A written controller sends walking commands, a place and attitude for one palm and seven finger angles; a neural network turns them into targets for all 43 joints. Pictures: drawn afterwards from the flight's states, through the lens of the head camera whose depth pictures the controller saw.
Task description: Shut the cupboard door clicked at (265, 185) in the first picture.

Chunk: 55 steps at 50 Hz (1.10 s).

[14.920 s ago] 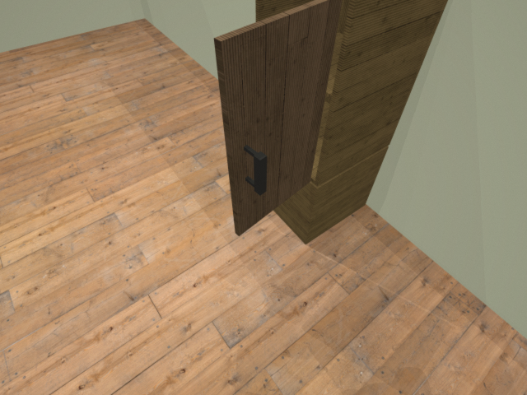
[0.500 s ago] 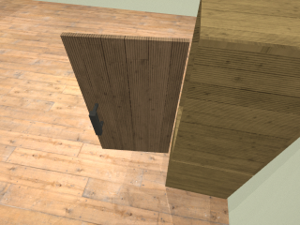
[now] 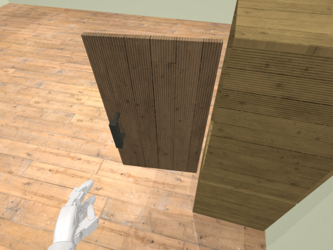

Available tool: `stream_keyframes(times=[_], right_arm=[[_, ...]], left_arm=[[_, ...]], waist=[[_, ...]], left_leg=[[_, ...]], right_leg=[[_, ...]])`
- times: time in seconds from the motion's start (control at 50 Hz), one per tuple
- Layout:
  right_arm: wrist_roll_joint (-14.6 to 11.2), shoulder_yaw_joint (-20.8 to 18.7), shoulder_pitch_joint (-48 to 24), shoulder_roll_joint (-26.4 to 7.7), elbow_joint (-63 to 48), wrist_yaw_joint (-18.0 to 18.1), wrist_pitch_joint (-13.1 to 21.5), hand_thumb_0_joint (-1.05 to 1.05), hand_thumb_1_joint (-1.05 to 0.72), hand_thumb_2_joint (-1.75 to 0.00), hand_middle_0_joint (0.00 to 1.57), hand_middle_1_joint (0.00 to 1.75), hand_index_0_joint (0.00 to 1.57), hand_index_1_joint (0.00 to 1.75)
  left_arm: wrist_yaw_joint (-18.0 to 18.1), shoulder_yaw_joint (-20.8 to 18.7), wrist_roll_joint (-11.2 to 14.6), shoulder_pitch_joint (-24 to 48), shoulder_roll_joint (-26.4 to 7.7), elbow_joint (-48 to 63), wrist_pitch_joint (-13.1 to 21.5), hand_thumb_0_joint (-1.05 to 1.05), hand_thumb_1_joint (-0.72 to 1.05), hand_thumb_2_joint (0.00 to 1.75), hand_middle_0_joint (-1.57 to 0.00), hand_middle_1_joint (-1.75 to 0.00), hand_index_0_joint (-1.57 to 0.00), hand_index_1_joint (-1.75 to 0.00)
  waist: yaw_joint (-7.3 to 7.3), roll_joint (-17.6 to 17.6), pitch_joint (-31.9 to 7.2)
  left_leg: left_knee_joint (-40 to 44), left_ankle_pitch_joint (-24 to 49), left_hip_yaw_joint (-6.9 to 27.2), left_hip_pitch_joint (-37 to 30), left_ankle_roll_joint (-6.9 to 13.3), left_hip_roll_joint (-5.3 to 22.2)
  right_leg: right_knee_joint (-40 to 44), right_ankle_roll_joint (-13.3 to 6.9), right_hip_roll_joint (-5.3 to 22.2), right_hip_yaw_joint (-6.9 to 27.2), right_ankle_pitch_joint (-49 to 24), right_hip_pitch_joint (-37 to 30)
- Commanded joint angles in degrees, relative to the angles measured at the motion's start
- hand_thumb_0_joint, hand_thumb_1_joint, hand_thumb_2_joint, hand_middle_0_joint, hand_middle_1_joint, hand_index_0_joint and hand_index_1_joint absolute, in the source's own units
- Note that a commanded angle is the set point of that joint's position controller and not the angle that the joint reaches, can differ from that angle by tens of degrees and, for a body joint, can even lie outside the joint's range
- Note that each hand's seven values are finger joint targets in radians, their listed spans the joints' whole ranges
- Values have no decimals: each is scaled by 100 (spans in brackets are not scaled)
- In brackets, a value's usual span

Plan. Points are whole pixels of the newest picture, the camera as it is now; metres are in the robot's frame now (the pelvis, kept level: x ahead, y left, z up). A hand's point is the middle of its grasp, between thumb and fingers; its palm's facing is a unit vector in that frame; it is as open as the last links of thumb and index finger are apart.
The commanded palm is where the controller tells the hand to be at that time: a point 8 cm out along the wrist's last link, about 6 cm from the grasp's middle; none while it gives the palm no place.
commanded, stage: raise the hand and make a fist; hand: left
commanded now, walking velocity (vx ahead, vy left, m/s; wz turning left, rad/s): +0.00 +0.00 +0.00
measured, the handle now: (118, 130) +0.50 +0.17 -0.05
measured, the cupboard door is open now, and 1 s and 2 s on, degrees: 98 98 98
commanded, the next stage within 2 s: bring the fist close to the handle in 1.74 s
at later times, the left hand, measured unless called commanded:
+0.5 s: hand (103, 243) +0.16 +0.15 -0.05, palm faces -0.18 -0.98 -0.02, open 4.9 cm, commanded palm +0.14 +0.22 -0.05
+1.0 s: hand (87, 239) +0.17 +0.19 -0.05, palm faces -0.12 -0.99 -0.02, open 3.2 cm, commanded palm +0.15 +0.24 -0.05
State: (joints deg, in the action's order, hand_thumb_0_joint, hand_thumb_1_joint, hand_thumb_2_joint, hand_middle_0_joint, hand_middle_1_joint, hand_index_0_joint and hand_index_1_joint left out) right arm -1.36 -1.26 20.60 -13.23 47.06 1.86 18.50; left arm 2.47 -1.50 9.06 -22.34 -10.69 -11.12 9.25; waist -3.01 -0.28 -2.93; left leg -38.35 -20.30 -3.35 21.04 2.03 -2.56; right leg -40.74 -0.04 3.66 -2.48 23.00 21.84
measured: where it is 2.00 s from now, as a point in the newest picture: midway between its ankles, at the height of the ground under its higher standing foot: outside the picture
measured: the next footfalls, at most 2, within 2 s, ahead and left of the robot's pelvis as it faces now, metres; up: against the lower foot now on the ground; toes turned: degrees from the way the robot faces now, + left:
none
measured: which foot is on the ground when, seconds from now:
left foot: down 0.00-1.00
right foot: down 0.00-1.00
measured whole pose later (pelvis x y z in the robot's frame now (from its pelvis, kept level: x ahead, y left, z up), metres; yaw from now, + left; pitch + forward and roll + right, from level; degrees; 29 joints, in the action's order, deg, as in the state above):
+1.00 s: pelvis -0.04 +0.02 -0.10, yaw -1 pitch +18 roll -4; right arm -1.2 -0.6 12.3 -14.0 26.3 1.5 11.7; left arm -18.9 -7.5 16.2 -24.3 -15.3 5.0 23.2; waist 0.0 -1.2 -9.7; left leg -75.0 -32.2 -0.2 61.0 3.1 0.7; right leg -70.9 0.4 1.4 -4.9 30.4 58.4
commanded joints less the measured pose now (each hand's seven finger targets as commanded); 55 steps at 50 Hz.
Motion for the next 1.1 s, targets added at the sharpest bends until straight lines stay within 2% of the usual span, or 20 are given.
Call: stream_keyframes(times=[0.0, 0.02, 0.04, 0.06, 0.1, 0.14, 0.18, 0.2, 0.26, 0.32, 0.36, 0.42, 0.46, 0.5, 0.56, 0.66, 0.74, 0.82, 1.04, 1.08], right_arm=[[120, -446, -836, -805, -1442, -206, 273, 0, -90, -90, 20, 30, 20, 30], [143, -476, -986, -814, -1629, -251, 246, 0, -90, -90, 20, 30, 20, 30], [129, -511, -1090, -815, -1778, -291, 229, 0, -90, -90, 20, 30, 20, 30], [106, -531, -1106, -818, -1912, -338, 167, 0, -90, -90, 20, 30, 20, 30], [32, -513, -1362, -822, -2394, -326, 41, 0, -90, -90, 20, 30, 20, 30], [-39, -467, -1459, -812, -2773, -234, -11, 0, -90, -90, 20, 30, 20, 30], [-47, -421, -1312, -781, -2910, -135, -45, 0, -90, -90, 20, 30, 20, 30], [-65, -385, -1269, -742, -2876, -79, -31, 0, -90, -90, 20, 30, 20, 30], [1, -292, -1121, -848, -2772, 90, 44, 0, -90, -90, 20, 30, 20, 30], [-31, -251, -976, -885, -2531, 184, 21, 0, -90, -90, 20, 30, 20, 30], [-66, -236, -974, -885, -2510, 221, -38, 0, -90, -90, 20, 30, 20, 30], [-119, -240, -1057, -828, -2642, 213, -129, 0, -90, -90, 20, 30, 20, 30], [-98, -237, -1162, -733, -2679, 202, -190, 0, -90, -90, 20, 30, 20, 30], [-72, -228, -1185, -628, -2742, 166, -215, 0, -90, -90, 20, 30, 20, 30], [-29, -227, -1204, -602, -2682, 144, -223, 0, -90, -90, 20, 30, 20, 30], [-12, -235, -1077, -748, -2668, 102, -189, 0, -90, -90, 20, 30, 20, 30], [-9, -236, -971, -854, -2734, 96, -167, 0, -90, -90, 20, 30, 20, 30], [5, -242, -938, -871, -2806, 59, -229, 0, -90, -90, 20, 30, 20, 30], [6, -187, -859, -917, -3009, 21, -539, 0, -90, -90, 20, 30, 20, 30], [17, -168, -848, -912, -3018, 25, -544, 0, -90, -90, 20, 30, 20, 30]], left_arm=[[-1368, -711, 395, -1424, 68, -625, 1743, 0, 90, 90, -36, -48, -36, -48], [-1831, -626, 455, -1374, 93, -522, 2248, 0, 90, 90, -38, -50, -38, -50], [-2240, -788, 485, -1064, -185, -503, 2694, 0, 90, 90, -40, -52, -40, -52], [-2570, -1182, 470, -831, -719, -479, 3012, 0, 90, 90, -42, -54, -42, -54], [-2862, -1491, 631, -556, -1107, -13, 2963, 0, 90, 90, -46, -58, -46, -58], [-2875, -1514, 965, 60, -1163, 853, 2713, 0, 90, 90, -49, -62, -49, -62], [-2753, -1473, 1131, 554, -1209, 1800, 2622, 0, 90, 90, -53, -66, -53, -66], [-2679, -1330, 1168, 767, -1103, 2144, 2676, 0, 90, 90, -55, -68, -55, -68], [-2548, -829, 1110, 1364, -1029, 3102, 2789, 0, 90, 90, -60, -74, -60, -74], [-2661, -598, 976, 1091, -929, 2450, 2425, 0, 90, 90, -66, -80, -66, -80], [-2773, -756, 960, 790, -1037, 1972, 2019, 0, 90, 90, -69, -84, -69, -84], [-2791, -1086, 945, 541, -1258, 2010, 1471, 0, 90, 90, -75, -90, -75, -90], [-2634, -1403, 997, 299, -1357, 2094, 1278, 0, 90, 90, -79, -94, -79, -94], [-2469, -1451, 1077, 117, -1190, 2316, 1282, 0, 90, 90, -82, -98, -82, -98], [-2294, -1431, 1071, 23, -1093, 2219, 1474, 0, 90, 90, -88, -104, -88, -104], [-2354, -1025, 961, 53, -947, 2199, 1817, 0, 90, 90, -97, -114, -97, -114], [-2379, -1047, 976, 105, -1048, 2430, 1922, 0, 90, 90, -104, -122, -104, -122], [-2224, -1063, 935, -75, -1046, 2815, 1928, 0, 90, 90, -112, -130, -112, -130], [-2202, -973, 798, 16, -1036, 2715, 1606, 0, 90, 90, -130, -150, -130, -150], [-2230, -1022, 807, 94, -1105, 2805, 1601, 0, 90, 90, -130, -150, -130, -150]], waist=[[491, 2215, -294], [573, 2008, -545], [562, 1596, -693], [627, 822, -781], [807, 66, -1268], [744, -132, -1680], [563, -349, -1886], [439, -314, -1807], [67, -446, -1822], [-78, -173, -1470], [26, 10, -1460], [271, 31, -1834], [479, -74, -2028], [524, 94, -2251], [512, 143, -2022], [310, 42, -1727], [315, -233, -1891], [388, -565, -2112], [248, -440, -1842], [274, -642, -1944]], left_leg=[[-948, 1138, 382, 1727, -330, 93], [-1264, 941, 312, 2127, -355, 33], [-1574, 696, 282, 2454, -366, 4], [-1894, 583, 252, 2744, -363, 5], [-2179, 198, 97, 3065, -232, -49], [-2415, -187, 78, 3194, -140, -38], [-2609, -370, 212, 3216, -77, 82], [-2670, -580, 270, 3165, -50, 132], [-2914, -456, 437, 3004, 59, 235], [-3019, -565, 507, 3318, 51, 274], [-2998, -533, 519, 3507, 53, 276], [-2841, -422, 500, 3486, 27, 264], [-2720, -177, 522, 3394, -1, 253], [-2639, 20, 537, 3327, -28, 247], [-2578, 49, 595, 3390, -58, 256], [-2457, -240, 671, 3247, -48, 263], [-2314, -394, 750, 3021, -71, 246], [-2139, -81, 898, 2586, -160, 293], [-2065, -218, 1016, 2587, -245, 328], [-2090, -5, 1016, 2488, -265, 327]], right_leg=[[-528, -150, -245, -100, -1548, 1136], [-914, -138, -210, 18, -1542, 1294], [-1187, -155, -168, 212, -1349, 1508], [-1396, -233, -71, 517, -1219, 1574], [-1526, -265, -120, 802, -310, 1676], [-1423, -209, -149, 1025, 620, 1799], [-1334, -177, -206, 1126, 1162, 2018], [-1232, -148, -240, 1126, 1523, 2246], [-1476, -151, -386, 930, 1207, 2690], [-1474, -111, -406, 802, 1193, 2902], [-1438, -96, -409, 804, 1242, 2752], [-1426, -85, -340, 773, 1182, 2409], [-1556, -122, -366, 643, 861, 2171], [-1655, -98, -354, 534, 491, 2005], [-1804, -133, -402, 372, 387, 2178], [-1941, -185, -449, 148, 618, 2766], [-2084, -207, -462, 1, 553, 2941], [-2293, -233, -503, -181, 169, 3020], [-2248, -224, -560, -275, 155, 3154], [-2277, -238, -561, -273, 42, 3133]])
